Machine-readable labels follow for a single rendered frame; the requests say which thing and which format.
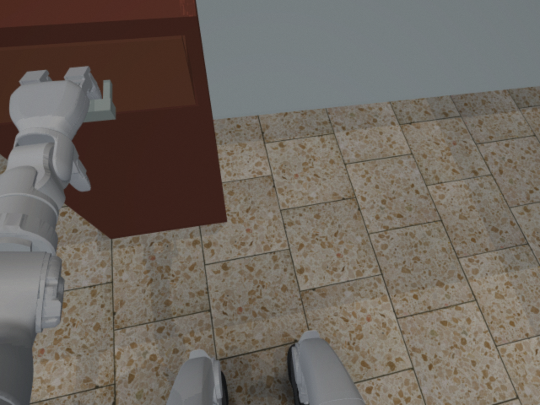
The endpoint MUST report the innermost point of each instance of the robot left upper arm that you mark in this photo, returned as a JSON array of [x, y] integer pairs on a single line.
[[31, 297]]

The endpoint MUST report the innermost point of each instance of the right robot foot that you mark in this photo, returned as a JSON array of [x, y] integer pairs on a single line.
[[292, 378]]

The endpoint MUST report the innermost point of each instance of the left robot hand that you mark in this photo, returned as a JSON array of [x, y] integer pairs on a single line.
[[57, 105]]

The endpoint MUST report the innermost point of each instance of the left robot forearm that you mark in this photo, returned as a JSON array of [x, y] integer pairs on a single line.
[[32, 187]]

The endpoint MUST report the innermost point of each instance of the cabinet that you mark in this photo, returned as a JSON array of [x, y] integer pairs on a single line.
[[150, 170]]

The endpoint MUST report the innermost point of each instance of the handle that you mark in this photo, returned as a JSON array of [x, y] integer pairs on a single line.
[[102, 109]]

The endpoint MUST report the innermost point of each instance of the robot right thigh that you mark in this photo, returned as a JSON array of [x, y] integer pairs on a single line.
[[317, 366]]

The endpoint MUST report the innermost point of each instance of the drawer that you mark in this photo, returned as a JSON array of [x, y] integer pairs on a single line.
[[146, 73]]

